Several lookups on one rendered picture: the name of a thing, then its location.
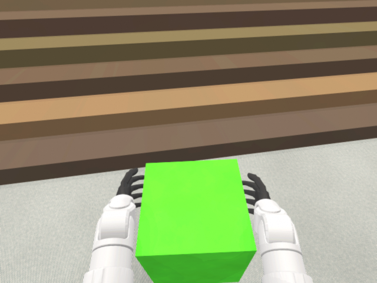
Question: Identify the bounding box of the left robot forearm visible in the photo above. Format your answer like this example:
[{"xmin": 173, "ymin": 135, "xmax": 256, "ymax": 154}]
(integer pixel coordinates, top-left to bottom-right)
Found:
[{"xmin": 82, "ymin": 195, "xmax": 136, "ymax": 283}]

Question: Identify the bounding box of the left robot hand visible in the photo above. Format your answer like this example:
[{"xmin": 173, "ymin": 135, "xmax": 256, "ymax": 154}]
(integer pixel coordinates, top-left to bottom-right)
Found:
[{"xmin": 116, "ymin": 167, "xmax": 144, "ymax": 207}]

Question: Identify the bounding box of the right robot forearm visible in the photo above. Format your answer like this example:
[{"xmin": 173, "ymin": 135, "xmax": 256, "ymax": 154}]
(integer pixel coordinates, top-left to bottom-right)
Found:
[{"xmin": 254, "ymin": 199, "xmax": 313, "ymax": 283}]

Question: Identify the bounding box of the right robot hand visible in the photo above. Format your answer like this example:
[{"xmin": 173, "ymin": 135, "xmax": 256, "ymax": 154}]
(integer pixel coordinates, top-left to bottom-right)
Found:
[{"xmin": 242, "ymin": 173, "xmax": 270, "ymax": 214}]

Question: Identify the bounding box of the carton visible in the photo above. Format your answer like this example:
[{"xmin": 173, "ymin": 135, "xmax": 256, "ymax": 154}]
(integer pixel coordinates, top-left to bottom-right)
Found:
[{"xmin": 135, "ymin": 159, "xmax": 257, "ymax": 283}]

